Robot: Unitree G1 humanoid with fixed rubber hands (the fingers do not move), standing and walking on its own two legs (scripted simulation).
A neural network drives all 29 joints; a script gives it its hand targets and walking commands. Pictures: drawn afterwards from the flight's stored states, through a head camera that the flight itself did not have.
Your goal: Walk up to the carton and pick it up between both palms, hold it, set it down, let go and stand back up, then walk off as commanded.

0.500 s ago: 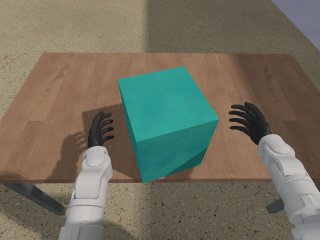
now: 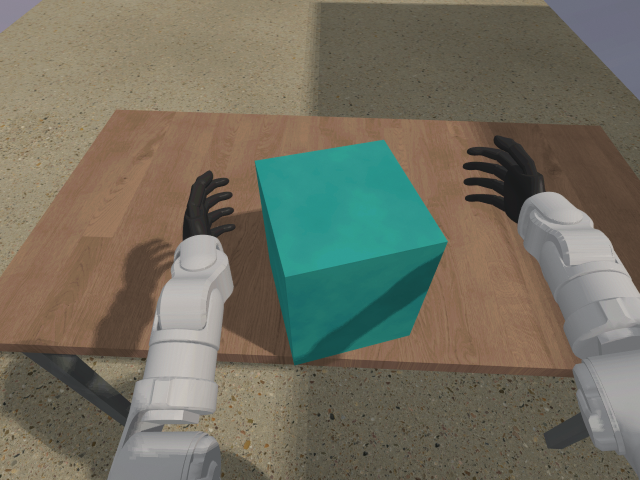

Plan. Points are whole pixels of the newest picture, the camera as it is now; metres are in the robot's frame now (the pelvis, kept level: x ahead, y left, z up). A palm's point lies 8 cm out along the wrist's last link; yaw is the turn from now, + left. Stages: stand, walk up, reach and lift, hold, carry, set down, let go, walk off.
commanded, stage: reach and lift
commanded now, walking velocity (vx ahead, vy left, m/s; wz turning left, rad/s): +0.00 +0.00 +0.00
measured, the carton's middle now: (338, 255) +0.44 +0.06 -0.01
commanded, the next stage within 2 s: none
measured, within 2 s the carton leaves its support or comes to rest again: leaves its support in 1.82 s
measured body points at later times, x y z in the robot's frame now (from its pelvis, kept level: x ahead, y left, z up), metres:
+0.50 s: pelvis +0.03 +0.01 +0.00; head +0.08 -0.01 +0.45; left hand +0.43 +0.23 +0.14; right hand +0.52 -0.13 +0.16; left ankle +0.00 +0.16 -0.74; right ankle +0.01 -0.09 -0.74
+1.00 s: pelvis +0.00 -0.01 -0.01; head +0.08 -0.01 +0.43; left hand +0.39 +0.22 +0.01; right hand +0.49 -0.12 +0.04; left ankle +0.00 +0.16 -0.75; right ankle +0.01 -0.09 -0.75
